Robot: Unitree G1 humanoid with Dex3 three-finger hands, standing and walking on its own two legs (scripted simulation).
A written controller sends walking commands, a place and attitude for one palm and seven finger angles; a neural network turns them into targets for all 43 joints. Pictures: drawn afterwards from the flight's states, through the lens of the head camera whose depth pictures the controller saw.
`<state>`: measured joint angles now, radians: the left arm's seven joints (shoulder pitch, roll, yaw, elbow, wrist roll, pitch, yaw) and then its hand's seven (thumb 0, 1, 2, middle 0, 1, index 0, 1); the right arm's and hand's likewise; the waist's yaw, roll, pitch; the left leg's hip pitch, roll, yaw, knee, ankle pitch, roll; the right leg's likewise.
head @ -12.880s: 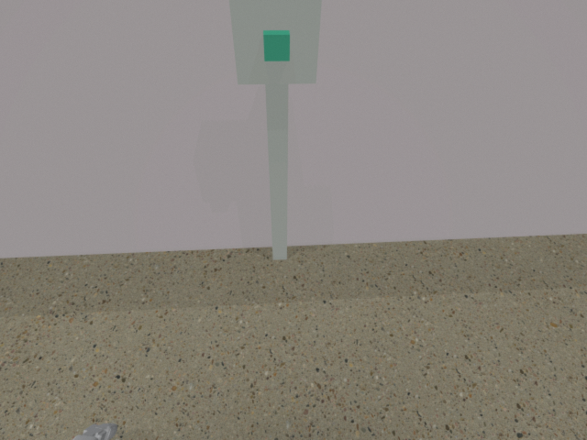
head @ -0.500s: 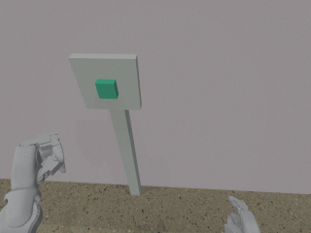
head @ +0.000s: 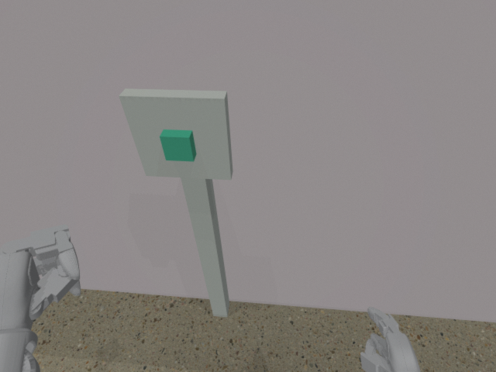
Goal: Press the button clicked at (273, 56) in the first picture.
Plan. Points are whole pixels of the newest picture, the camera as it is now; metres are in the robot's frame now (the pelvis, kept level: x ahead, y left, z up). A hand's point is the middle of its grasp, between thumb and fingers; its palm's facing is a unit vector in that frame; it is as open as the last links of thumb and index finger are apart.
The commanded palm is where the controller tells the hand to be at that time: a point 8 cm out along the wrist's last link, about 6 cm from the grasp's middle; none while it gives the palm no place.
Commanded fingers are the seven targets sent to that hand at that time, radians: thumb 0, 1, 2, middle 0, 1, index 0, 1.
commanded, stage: draw the hand back to the body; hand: left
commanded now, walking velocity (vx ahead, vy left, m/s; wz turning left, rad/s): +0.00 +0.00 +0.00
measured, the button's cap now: (179, 144) +0.48 +0.21 +0.13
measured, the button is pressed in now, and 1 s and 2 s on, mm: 0 0 0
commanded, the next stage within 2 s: step back with the hand held close in 0.04 s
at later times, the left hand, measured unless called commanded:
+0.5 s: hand (71, 276) +0.17 +0.25 +0.15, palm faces +0.28 -0.83 -0.48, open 3.1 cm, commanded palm +0.11 +0.29 +0.17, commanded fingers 0.00 0.90 0.90 -1.30 -1.50 -1.30 -1.50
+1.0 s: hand out of the picture +0.06 +0.29 +0.16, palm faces +0.44 -0.81 -0.38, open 3.1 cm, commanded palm +0.01 +0.33 +0.17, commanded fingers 0.00 0.90 0.90 -1.30 -1.50 -1.30 -1.50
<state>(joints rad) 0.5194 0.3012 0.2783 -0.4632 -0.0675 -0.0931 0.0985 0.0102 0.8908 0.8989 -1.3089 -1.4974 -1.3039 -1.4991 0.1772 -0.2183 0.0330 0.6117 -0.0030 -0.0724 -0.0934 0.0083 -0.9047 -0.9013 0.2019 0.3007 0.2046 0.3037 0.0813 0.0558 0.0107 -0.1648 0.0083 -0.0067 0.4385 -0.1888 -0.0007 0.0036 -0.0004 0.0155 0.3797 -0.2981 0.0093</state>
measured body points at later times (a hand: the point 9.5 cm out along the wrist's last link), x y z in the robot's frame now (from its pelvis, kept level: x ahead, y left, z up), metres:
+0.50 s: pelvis -0.02 +0.01 +0.00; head -0.01 +0.01 +0.45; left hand +0.15 +0.29 +0.18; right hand +0.15 -0.23 -0.08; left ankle +0.04 +0.12 -0.74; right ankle -0.05 -0.13 -0.74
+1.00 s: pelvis -0.11 +0.04 -0.02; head -0.11 +0.06 +0.43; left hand +0.03 +0.33 +0.18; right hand +0.06 -0.19 -0.10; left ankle +0.00 +0.12 -0.74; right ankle -0.05 -0.12 -0.74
